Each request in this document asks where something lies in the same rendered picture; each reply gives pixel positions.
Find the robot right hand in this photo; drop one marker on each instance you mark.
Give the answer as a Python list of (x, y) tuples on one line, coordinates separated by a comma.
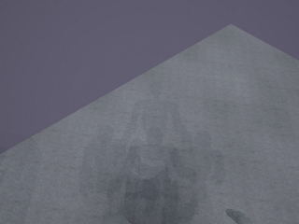
[(238, 216)]

